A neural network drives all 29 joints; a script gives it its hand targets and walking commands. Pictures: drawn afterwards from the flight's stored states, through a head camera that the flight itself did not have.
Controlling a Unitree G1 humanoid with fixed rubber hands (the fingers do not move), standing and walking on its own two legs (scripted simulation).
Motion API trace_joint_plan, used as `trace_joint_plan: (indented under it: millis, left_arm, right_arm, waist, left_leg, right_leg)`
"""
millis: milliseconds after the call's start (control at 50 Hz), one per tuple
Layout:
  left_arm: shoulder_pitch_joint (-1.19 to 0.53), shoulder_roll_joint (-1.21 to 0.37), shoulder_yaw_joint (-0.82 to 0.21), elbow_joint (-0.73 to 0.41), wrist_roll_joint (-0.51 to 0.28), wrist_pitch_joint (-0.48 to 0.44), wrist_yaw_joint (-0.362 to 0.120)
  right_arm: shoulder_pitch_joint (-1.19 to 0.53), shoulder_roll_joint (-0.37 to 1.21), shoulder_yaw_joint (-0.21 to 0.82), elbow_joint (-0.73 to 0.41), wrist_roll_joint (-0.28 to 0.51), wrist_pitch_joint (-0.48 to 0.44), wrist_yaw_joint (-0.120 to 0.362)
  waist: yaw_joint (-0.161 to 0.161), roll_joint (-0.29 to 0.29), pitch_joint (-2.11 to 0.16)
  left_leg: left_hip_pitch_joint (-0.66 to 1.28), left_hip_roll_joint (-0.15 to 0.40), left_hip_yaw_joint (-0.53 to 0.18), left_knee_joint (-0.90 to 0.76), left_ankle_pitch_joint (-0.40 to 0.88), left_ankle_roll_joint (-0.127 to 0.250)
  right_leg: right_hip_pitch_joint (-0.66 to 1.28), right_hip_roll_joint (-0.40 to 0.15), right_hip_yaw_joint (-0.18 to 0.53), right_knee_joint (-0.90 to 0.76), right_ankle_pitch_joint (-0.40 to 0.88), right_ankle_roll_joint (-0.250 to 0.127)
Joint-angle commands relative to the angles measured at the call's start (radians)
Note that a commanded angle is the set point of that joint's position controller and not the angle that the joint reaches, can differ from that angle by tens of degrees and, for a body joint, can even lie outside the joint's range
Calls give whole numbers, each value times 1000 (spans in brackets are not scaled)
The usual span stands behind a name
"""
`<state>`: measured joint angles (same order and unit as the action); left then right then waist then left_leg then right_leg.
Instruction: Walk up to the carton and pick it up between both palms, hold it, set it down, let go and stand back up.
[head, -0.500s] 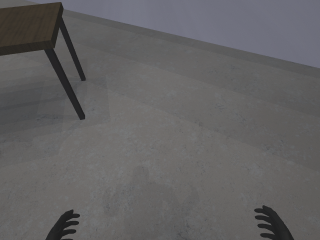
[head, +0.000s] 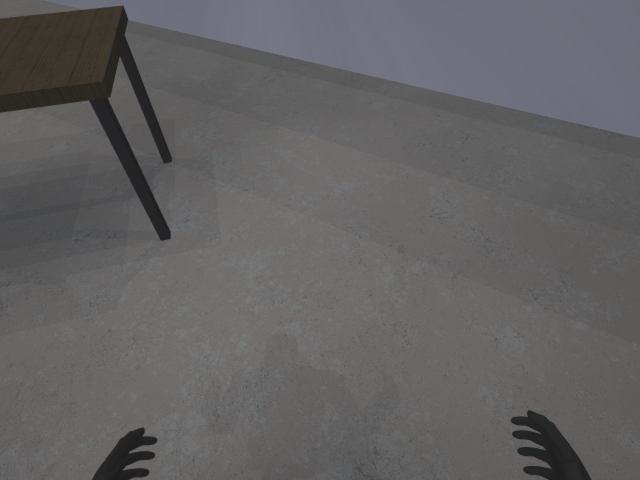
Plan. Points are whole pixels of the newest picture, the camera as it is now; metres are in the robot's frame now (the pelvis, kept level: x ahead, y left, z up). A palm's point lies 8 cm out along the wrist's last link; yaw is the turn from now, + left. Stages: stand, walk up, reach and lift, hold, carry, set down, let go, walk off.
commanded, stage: stand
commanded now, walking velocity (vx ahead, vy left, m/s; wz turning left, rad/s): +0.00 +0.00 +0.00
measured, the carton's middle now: out of the picture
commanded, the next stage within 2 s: walk up in 1.08 s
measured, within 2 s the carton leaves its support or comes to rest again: neither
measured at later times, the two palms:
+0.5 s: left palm out of the picture +0.10 +0.30 -0.09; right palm out of the picture +0.14 -0.27 -0.07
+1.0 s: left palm out of the picture +0.09 +0.30 -0.09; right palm out of the picture +0.13 -0.27 -0.07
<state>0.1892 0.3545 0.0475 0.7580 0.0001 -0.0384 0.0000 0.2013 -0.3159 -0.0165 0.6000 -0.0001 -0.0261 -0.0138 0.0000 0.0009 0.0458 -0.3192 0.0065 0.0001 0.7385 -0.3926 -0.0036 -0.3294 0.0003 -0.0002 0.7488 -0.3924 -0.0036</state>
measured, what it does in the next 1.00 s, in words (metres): stands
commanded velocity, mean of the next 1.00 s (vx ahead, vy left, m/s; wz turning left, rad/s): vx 0.00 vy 0.00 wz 0.00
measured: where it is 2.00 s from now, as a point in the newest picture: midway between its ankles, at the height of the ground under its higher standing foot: outside the picture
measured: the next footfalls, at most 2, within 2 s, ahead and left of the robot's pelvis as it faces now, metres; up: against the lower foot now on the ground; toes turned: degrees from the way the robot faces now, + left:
left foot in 1.62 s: +0.12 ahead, +0.23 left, +0.00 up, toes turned +6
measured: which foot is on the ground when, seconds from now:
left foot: down 0.00-1.00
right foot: down 0.00-1.00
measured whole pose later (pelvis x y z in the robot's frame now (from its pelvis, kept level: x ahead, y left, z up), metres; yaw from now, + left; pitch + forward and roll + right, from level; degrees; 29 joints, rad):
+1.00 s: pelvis -0.02 +0.00 +0.01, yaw +0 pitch -2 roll +0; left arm 0.19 0.36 0.04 0.84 0.00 -0.04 0.00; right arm 0.20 -0.32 -0.02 0.63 0.00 -0.03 -0.01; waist 0.00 0.00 0.05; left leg -0.32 0.01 0.00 0.69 -0.34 0.00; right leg -0.33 0.00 0.00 0.70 -0.33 0.00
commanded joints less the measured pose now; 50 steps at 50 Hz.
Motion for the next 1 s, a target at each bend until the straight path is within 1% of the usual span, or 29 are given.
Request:
trace_joint_plan:
  millis: [0, 20, 80, 100, 120, 140, 160, 180, 200, 240, 260, 320, 360, 380, 420, 520, 540, 600, 620, 720, 740, 780, 800, 820, 840, 900, 920, 940, 980]
  left_arm:
    - [-88, 193, 41, -45, 18, -22, -1]
    - [-93, 191, 40, -39, 19, -22, 0]
    - [-90, 196, 42, -31, 11, -18, -2]
    - [-82, 193, 45, -29, 10, -20, -2]
    - [-89, 208, 45, -26, 18, -18, -3]
    - [-96, 196, 43, -31, 13, -19, -2]
    - [-99, 191, 42, -27, 13, -19, -2]
    - [-95, 184, 43, -26, 16, -20, -6]
    - [-82, 197, 42, -12, 18, -17, -4]
    - [-98, 200, 45, -20, 19, -18, -3]
    - [-73, 193, 43, -15, 12, -20, -4]
    - [-108, 206, 46, -11, 20, -19, -3]
    - [-99, 189, 40, -6, 18, -16, -1]
    - [-102, 199, 44, -13, 16, -19, -2]
    - [-107, 193, 40, -7, 16, -19, -4]
    - [-99, 194, 36, 10, 14, -19, -8]
    - [-99, 189, 40, 2, 14, -19, -10]
    - [-106, 184, 35, 6, 19, -21, -12]
    - [-77, 194, 45, 10, 16, -22, -11]
    - [-97, 212, 40, 28, 15, -20, -12]
    - [-87, 198, 37, 23, 15, -24, -13]
    - [-102, 212, 39, 34, 21, -27, -13]
    - [-112, 201, 35, 31, 16, -22, -8]
    - [-99, 190, 34, 31, 14, -22, -8]
    - [-94, 187, 33, 28, 12, -24, -10]
    - [-110, 196, 35, 38, 14, -17, -11]
    - [-81, 188, 31, 40, 10, -16, -8]
    - [-93, 212, 36, 39, 16, -17, -8]
    - [-82, 182, 31, 42, 7, -19, -9]
  right_arm:
    - [-37, -220, -64, 30, -17, -33, -7]
    - [-40, -206, -59, 32, -15, -29, -8]
    - [-59, -235, -66, 29, -20, -37, -4]
    - [-56, -222, -63, 29, -26, -33, -7]
    - [-50, -210, -61, 28, -18, -36, -5]
    - [-58, -214, -61, 29, -23, -35, -2]
    - [-52, -219, -61, 35, -23, -38, -6]
    - [-53, -231, -67, 42, -28, -37, -8]
    - [-52, -219, -66, 37, -26, -37, -6]
    - [-59, -214, -59, 43, -21, -36, -6]
    - [-60, -212, -54, 36, -22, -35, -9]
    - [-58, -207, -57, 38, -16, -32, 1]
    - [-58, -216, -60, 44, -20, -38, 0]
    - [-48, -227, -61, 48, -27, -41, -3]
    - [-47, -220, -62, 50, -20, -37, -1]
    - [-50, -241, -67, 56, -20, -34, 2]
    - [-59, -231, -63, 57, -23, -37, 2]
    - [-54, -230, -67, 57, -26, -36, 1]
    - [-56, -238, -65, 60, -21, -37, -1]
    - [-44, -232, -66, 70, -23, -35, 2]
    - [-52, -223, -62, 71, -23, -35, 5]
    - [-44, -235, -67, 71, -16, -39, 6]
    - [-44, -225, -61, 82, -16, -36, 5]
    - [-56, -219, -58, 72, -21, -40, 6]
    - [-38, -215, -55, 77, -18, -39, 4]
    - [-67, -210, -55, 81, -17, -32, 3]
    - [-60, -224, -62, 78, -24, -33, 1]
    - [-44, -230, -61, 79, -18, -34, 0]
    - [-36, -231, -56, 81, -25, -33, 0]
  waist:
    - [-14, 49, -96]
    - [-13, 14, -92]
    - [1, 58, -97]
    - [10, 39, -99]
    - [-4, 14, -82]
    - [7, 40, -78]
    - [1, 55, -82]
    - [12, 42, -58]
    - [-6, 58, -53]
    - [1, 34, -82]
    - [15, 46, -58]
    - [-7, 46, -60]
    - [-7, 15, -70]
    - [-1, 70, -66]
    - [-3, 35, -65]
    - [-8, 61, -43]
    - [8, 66, -51]
    - [-4, 57, -79]
    - [10, 58, -71]
    - [-10, 19, -55]
    - [7, 59, -70]
    - [-15, 43, -73]
    - [-13, 36, -78]
    - [1, 68, -66]
    - [-4, 42, -82]
    - [-5, 68, -85]
    - [5, 41, -86]
    - [-9, 43, -69]
    - [9, 42, -93]
  left_leg:
    - [53, 89, -83, -142, 249, 71]
    - [49, 90, -85, -143, 246, 75]
    - [16, 104, -117, -173, 241, 89]
    - [7, 95, -108, -179, 228, 88]
    - [5, 96, -108, -163, 224, 84]
    - [15, 90, -95, -172, 213, 78]
    - [22, 93, -107, -188, 191, 80]
    - [3, 96, -118, -192, 184, 83]
    - [14, 100, -113, -184, 190, 83]
    - [1, 99, -115, -180, 199, 87]
    - [-7, 104, -127, -196, 191, 90]
    - [30, 89, -87, -184, 193, 70]
    - [15, 94, -107, -193, 190, 79]
    - [27, 98, -117, -203, 172, 83]
    - [29, 99, -118, -203, 187, 82]
    - [4, 99, -116, -218, 143, 73]
    - [-9, 107, -138, -237, 107, 82]
    - [30, 102, -121, -229, 137, 78]
    - [7, 105, -124, -234, 148, 78]
    - [21, 92, -106, -232, 89, 70]
    - [16, 90, -106, -229, 102, 76]
    - [37, 88, -92, -216, 154, 65]
    - [52, 98, -101, -219, 185, 66]
    - [29, 101, -108, -231, 160, 70]
    - [40, 106, -113, -236, 177, 73]
    - [46, 95, -97, -214, 190, 68]
    - [47, 99, -107, -224, 189, 68]
    - [43, 96, -100, -223, 189, 66]
    - [57, 108, -112, -235, 199, 76]
  right_leg:
    - [26, -87, 138, -165, 285, -88]
    - [23, -83, 128, -160, 266, -84]
    - [58, -72, 106, -146, 261, -73]
    - [64, -78, 109, -140, 252, -74]
    - [51, -83, 133, -156, 262, -82]
    - [33, -84, 123, -152, 241, -79]
    - [30, -77, 126, -150, 213, -79]
    - [32, -77, 118, -157, 204, -78]
    - [24, -78, 130, -158, 224, -77]
    - [52, -73, 114, -167, 227, -78]
    - [42, -77, 119, -160, 216, -80]
    - [7, -85, 142, -186, 204, -82]
    - [35, -68, 120, -174, 212, -72]
    - [19, -78, 129, -177, 196, -76]
    - [16, -78, 125, -180, 197, -76]
    - [25, -75, 134, -193, 170, -71]
    - [39, -71, 124, -196, 163, -75]
    - [28, -68, 124, -187, 160, -67]
    - [45, -68, 118, -188, 179, -68]
    - [22, -83, 147, -233, 137, -72]
    - [39, -86, 138, -219, 132, -72]
    - [30, -91, 149, -228, 179, -73]
    - [11, -83, 144, -215, 191, -73]
    - [23, -78, 124, -212, 168, -72]
    - [44, -77, 124, -206, 190, -69]
    - [27, -92, 140, -227, 180, -77]
    - [45, -88, 126, -224, 202, -75]
    - [38, -88, 135, -229, 212, -73]
    - [59, -83, 124, -211, 217, -66]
